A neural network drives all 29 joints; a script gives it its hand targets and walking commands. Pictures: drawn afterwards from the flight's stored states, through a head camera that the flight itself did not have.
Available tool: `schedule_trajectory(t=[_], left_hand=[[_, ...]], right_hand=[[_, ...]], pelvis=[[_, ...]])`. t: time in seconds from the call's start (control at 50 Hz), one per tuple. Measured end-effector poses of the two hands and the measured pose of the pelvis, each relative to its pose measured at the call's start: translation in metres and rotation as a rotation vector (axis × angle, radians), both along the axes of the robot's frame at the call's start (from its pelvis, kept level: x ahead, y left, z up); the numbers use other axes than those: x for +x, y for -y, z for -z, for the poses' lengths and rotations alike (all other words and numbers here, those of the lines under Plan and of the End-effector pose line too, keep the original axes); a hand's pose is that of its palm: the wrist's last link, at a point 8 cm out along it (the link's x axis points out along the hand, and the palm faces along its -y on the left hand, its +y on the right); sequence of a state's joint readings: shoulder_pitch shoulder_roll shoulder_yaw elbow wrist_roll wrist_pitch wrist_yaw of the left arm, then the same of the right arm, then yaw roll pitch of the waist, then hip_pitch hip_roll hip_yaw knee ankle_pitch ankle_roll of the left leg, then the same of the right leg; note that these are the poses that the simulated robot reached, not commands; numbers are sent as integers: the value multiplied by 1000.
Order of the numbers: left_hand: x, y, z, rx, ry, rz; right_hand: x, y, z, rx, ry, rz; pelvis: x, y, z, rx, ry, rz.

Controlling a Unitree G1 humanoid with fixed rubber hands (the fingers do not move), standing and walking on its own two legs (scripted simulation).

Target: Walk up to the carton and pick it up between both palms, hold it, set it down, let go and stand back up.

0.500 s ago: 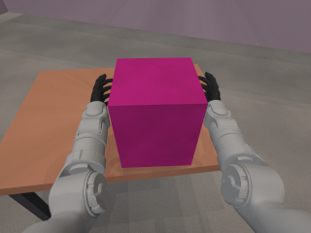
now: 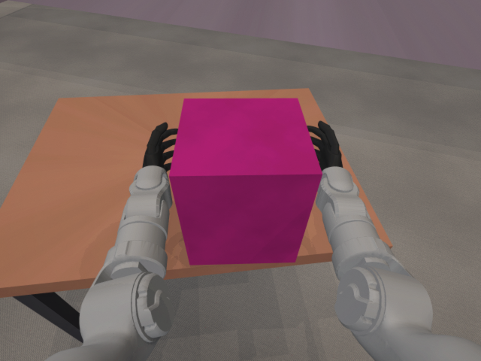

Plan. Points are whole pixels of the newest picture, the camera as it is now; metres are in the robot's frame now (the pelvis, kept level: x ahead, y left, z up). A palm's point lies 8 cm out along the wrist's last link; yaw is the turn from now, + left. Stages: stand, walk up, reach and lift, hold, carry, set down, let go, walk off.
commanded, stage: set down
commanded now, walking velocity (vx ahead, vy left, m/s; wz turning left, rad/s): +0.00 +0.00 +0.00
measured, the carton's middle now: (242, 184) +0.43 +0.02 +0.06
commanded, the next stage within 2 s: none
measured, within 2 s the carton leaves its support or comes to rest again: rests again in 0.32 s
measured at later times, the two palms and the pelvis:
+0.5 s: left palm (162, 175) +0.42 +0.16 +0.10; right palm (331, 177) +0.41 -0.14 +0.10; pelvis +0.00 +0.00 +0.00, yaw -1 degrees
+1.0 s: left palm (160, 177) +0.41 +0.16 +0.09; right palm (330, 181) +0.41 -0.14 +0.10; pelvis +0.00 +0.01 +0.00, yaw -1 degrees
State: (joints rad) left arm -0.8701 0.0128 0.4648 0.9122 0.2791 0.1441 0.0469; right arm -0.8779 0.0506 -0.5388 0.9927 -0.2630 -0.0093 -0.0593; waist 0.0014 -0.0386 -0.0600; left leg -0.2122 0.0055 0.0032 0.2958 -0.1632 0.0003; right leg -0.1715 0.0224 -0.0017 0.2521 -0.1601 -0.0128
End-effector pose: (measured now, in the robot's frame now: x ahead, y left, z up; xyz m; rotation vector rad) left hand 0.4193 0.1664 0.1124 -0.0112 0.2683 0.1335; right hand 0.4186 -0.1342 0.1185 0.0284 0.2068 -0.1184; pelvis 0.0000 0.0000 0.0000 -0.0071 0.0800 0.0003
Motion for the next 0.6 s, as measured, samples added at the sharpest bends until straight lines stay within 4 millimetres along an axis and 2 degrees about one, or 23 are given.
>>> schedule_trajectory(t=[0.18, 0.34, 0.6], left_hand=[[1, 2, 2, 5, 1, 6], [-1, 7, 16, -2, -24, 12], [-2, 7, 17, -3, -7, 11]], right_hand=[[-1, 3, 4, 2, 3, 6], [-6, 7, 18, -2, -19, 14], [-7, 8, 19, -18, 2, 11]], pelvis=[[1, -2, 0, 1, 3, 6], [0, -2, 0, 1, -6, 11], [0, 0, 0, 5, -9, 11]])
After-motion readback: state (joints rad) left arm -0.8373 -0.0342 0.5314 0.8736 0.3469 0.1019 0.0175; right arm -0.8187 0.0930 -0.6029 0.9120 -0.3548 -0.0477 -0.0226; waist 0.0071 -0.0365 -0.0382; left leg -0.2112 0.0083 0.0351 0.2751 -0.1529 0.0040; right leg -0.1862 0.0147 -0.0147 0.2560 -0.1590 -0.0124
